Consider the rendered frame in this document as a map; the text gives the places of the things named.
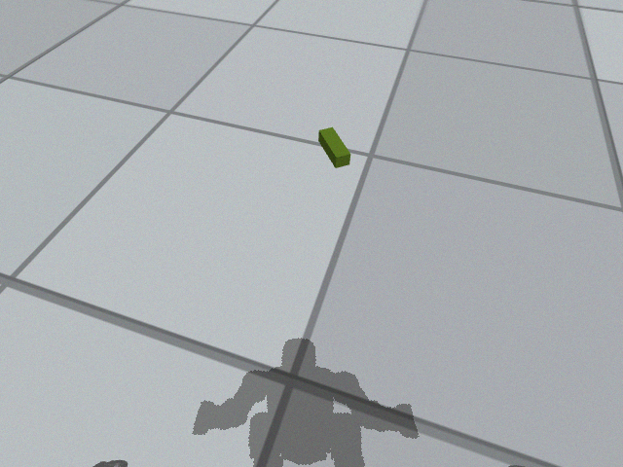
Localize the carton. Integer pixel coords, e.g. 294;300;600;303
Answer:
318;127;350;168

